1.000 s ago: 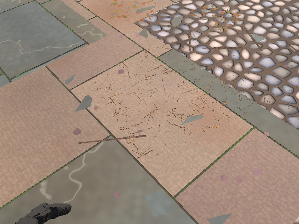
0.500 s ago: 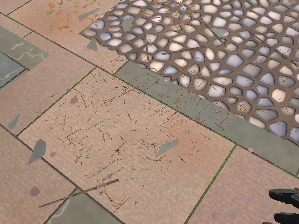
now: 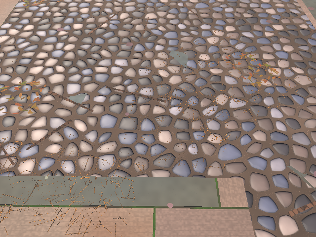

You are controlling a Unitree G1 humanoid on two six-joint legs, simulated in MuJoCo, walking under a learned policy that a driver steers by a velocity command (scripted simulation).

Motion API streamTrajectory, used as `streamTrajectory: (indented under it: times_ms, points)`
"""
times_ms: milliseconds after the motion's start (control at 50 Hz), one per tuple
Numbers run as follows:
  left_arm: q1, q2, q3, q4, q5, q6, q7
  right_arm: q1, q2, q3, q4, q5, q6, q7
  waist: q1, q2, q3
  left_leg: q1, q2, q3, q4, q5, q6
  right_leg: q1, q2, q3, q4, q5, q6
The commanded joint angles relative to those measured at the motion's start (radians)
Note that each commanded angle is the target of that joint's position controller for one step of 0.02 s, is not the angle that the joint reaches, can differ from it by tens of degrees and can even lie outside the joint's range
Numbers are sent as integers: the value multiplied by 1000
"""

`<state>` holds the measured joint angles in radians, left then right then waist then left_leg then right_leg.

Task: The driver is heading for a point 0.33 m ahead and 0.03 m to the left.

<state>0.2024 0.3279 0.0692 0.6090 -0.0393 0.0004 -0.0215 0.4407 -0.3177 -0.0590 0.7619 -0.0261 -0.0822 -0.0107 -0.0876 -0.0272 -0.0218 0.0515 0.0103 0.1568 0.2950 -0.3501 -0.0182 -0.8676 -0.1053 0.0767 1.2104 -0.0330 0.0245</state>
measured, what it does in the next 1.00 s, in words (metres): walks ahead, turning right: right foot, then left foot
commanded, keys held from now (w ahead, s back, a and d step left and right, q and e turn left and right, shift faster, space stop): w+e+shift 0.12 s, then shift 0.88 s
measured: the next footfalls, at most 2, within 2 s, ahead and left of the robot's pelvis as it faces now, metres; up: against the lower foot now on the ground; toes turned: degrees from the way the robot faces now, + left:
right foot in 0.20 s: +0.33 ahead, -0.16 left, +0.00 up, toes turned -16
left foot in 0.66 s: +0.61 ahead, -0.06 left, +0.00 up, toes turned -19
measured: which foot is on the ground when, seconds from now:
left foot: down 0.00-0.20, up 0.22-0.64, down 0.66-1.00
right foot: up 0.00-0.18, down 0.20-0.70, up 0.72-0.90, down 0.92-1.00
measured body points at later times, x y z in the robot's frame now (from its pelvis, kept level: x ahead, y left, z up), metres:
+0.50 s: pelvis +0.32 -0.10 +0.01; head +0.36 -0.13 +0.46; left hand +0.50 +0.13 -0.09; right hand +0.41 -0.42 -0.09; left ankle +0.51 +0.03 -0.67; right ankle +0.29 -0.15 -0.73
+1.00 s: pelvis +0.46 -0.14 +0.00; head +0.48 -0.16 +0.45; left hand +0.62 +0.09 -0.13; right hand +0.51 -0.41 -0.13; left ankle +0.57 -0.05 -0.73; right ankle +0.40 -0.25 -0.74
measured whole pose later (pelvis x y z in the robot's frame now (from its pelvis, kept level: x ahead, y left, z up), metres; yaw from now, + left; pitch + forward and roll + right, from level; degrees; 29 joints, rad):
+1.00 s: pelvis +0.46 -0.14 +0.00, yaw -20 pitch +0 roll +1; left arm 0.23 0.24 0.04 0.91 0.02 0.05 0.03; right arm 0.14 -0.22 -0.01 0.81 -0.02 -0.01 0.00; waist -0.01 0.01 0.03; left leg -0.35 0.00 0.02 0.49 -0.15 0.00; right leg -0.24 -0.01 0.05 0.58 -0.33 0.01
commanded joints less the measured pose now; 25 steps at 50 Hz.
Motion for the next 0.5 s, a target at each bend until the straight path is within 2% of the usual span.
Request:
streamTrajectory:
  times_ms: [20, 80, 100, 120, 140, 160, 180, 200, 220, 240, 260, 280, 300, 320, 340, 400, 460, 500]
  points:
    - [-173, 27, -2, -105, -3, -24, -26, -31, -120, -23, -42, -1, -11, 1, -7, 99, 191, 8, 257, -98, -168, 171, 110, -158, -17, -43, -111, 43, -24]
    - [-263, -9, -22, -131, -6, -36, -59, -2, -140, -28, -8, 12, 4, -1, -25, 79, 237, 80, 274, -4, -172, 313, 93, -120, -19, -125, -270, 10, -75]
    - [-265, -12, -25, -136, -9, -39, -66, -26, -157, -30, -7, 12, 11, -2, -3, 85, 235, 78, 267, 44, -146, 508, 83, -47, 2, -168, -328, -23, -99]
    - [-248, -1, -21, -136, -10, -40, -68, -54, -184, -35, -10, 12, 17, -5, 31, 111, 206, 56, 257, 92, -96, 833, 75, 84, 49, -226, -374, -60, -124]
    - [-216, 17, -10, -130, -1, -40, -66, -41, -214, -41, -4, 18, 24, -12, 63, 148, 164, 55, 262, 98, -2, 1226, 82, 213, 120, -275, -387, -112, -142]
    - [-93, 59, 12, -108, 6, -40, -63, -35, -242, -47, 2, 26, 33, -18, 140, 178, 88, 29, 275, 95, 184, 1468, 85, 402, 183, -288, -408, -161, -165]
    - [117, 138, 53, -56, 11, -36, -55, -49, -247, -46, -1, 38, 28, -19, 246, 164, -31, -72, 268, 76, 414, 1477, 73, 718, 213, -244, -519, -64, -209]
    - [256, 190, 82, -3, 13, -23, -30, -39, -196, -30, -10, 46, 6, -15, 298, 60, -83, -329, 197, 53, 696, 964, 26, 1058, 152, -83, -642, 109, -238]
    - [193, 298, 84, -39, 27, -26, -8, 94, -34, 23, -66, 7, -24, 4, 125, -287, -275, -731, -19, -23, 1217, -208, -37, 1454, -203, 485, -615, 352, -443]
    - [238, 225, 68, -68, 46, -32, -7, 17, -155, 9, -69, 34, -60, 8, 230, -90, -574, -693, -20, -285, 1306, -191, -20, 1422, -282, 712, -771, 181, -493]
    - [229, 183, 52, -24, 51, -44, -13, -124, -168, -2, -97, 79, -62, 3, 232, -13, -417, -705, 25, -284, 1246, -121, -4, 1273, -235, 568, -817, 218, -421]
    - [161, 172, 46, 0, 32, -59, -16, -165, -128, 8, -126, 77, -58, -12, 164, 40, -196, -727, 66, -247, 1136, -73, -6, 1052, -193, 433, -840, 297, -375]
    - [83, 114, 29, -6, 27, -69, -11, -170, -126, 5, -104, 55, -44, -21, 128, 61, -119, -701, 111, -239, 1071, -45, -8, 908, -154, 322, -839, 339, -342]
    - [30, 100, 21, -17, 43, -72, -9, -134, -139, -3, -89, 52, -25, -18, 86, 39, -62, -623, 125, -236, 1050, -33, -7, 765, -131, 245, -866, 419, -335]
    - [7, 87, 17, -14, 49, -76, -9, -110, -135, -7, -77, 46, -7, -15, 61, 26, -45, -574, 130, -232, 1011, -22, -9, 686, -110, 194, -896, 461, -325]
    - [-12, 81, 13, 30, 39, -88, 1, -114, -71, 2, -62, 25, 20, -13, 36, 16, -20, -552, 113, -190, 832, 67, -38, 595, -56, 64, -938, 603, -303]
    - [-35, 72, 7, 57, 41, -71, 21, -188, -39, 10, -78, 13, 17, -5, 47, -20, -27, -547, 81, -155, 603, 272, -53, 605, 20, -45, -932, 616, -255]
    - [-4, 72, 6, 80, 36, -55, 33, -277, -29, 16, -93, 16, 5, 10, 96, -25, -36, -527, 56, -145, 434, 428, -48, 653, 35, -60, -925, 541, -221]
